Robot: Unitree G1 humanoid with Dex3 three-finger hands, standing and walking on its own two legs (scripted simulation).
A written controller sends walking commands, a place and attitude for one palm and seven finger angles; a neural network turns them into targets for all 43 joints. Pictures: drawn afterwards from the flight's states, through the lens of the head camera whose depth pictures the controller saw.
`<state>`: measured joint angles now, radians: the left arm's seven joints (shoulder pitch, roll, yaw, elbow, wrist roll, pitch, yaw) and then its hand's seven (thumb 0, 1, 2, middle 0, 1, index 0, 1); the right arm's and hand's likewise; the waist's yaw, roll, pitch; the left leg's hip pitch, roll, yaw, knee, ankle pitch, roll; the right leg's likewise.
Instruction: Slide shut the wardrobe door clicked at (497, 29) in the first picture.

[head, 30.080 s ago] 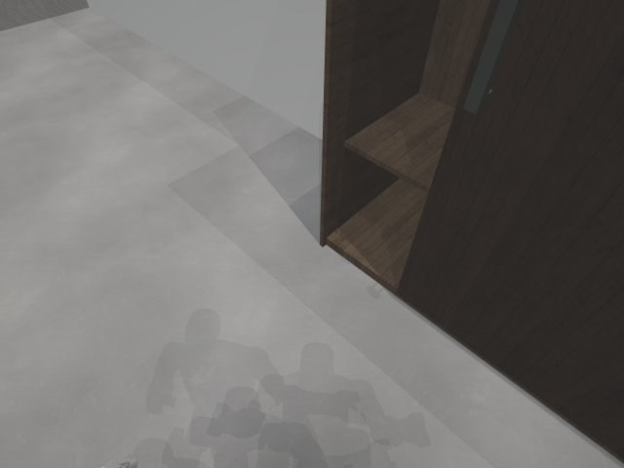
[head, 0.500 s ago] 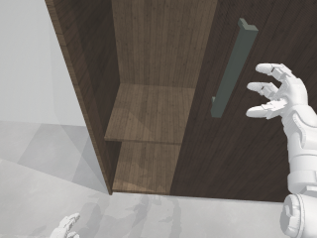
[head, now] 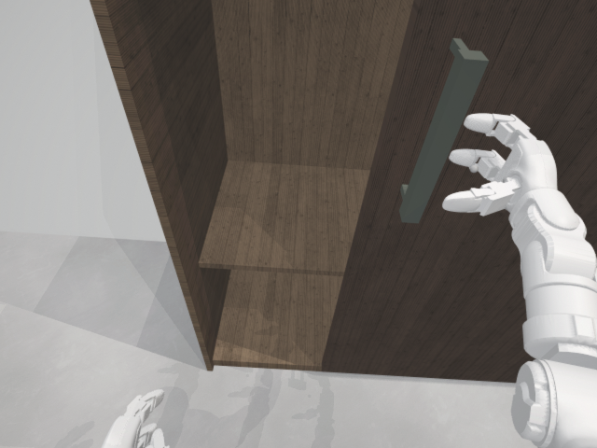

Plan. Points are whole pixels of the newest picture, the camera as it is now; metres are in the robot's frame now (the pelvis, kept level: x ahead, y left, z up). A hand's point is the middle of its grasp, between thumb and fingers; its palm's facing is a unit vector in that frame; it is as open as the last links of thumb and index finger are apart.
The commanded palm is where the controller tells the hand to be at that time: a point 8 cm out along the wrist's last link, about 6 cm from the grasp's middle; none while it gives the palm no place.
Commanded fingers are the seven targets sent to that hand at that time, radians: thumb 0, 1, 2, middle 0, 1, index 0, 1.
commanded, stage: feel for the door with the fingertips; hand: right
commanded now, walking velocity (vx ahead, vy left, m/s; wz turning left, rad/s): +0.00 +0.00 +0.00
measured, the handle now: (430, 140) +0.49 -0.12 +0.20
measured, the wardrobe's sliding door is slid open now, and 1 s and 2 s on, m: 0.36 0.36 0.36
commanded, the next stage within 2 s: slide the fingers in behind the handle in 0.48 s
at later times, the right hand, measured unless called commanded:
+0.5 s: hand (460, 153) +0.45 -0.15 +0.21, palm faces +0.00 +1.00 -0.02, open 14.0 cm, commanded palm +0.43 -0.21 +0.21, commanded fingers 0.00 0.50 -0.30 0.30 1.20 0.30 1.20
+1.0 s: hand (461, 165) +0.43 -0.15 +0.21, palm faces -0.01 +1.00 -0.02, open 14.0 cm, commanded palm +0.41 -0.20 +0.21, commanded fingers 0.00 0.50 -0.30 0.30 1.20 0.30 1.20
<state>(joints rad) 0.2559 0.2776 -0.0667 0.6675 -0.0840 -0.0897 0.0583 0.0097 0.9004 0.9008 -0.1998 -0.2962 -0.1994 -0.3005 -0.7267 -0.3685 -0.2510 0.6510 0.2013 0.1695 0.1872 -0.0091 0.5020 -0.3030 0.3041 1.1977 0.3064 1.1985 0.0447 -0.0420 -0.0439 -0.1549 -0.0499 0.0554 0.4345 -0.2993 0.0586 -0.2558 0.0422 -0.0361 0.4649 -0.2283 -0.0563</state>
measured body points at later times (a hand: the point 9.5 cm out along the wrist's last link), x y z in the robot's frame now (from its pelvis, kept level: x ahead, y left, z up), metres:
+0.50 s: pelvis +0.00 +0.01 +0.00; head +0.00 +0.03 +0.45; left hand +0.09 +0.27 -0.11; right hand +0.44 -0.21 +0.22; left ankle -0.04 +0.08 -0.74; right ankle +0.01 -0.08 -0.74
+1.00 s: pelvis +0.00 +0.01 +0.00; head -0.01 +0.03 +0.45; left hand +0.12 +0.26 -0.10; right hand +0.42 -0.20 +0.21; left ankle -0.04 +0.08 -0.74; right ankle +0.01 -0.08 -0.74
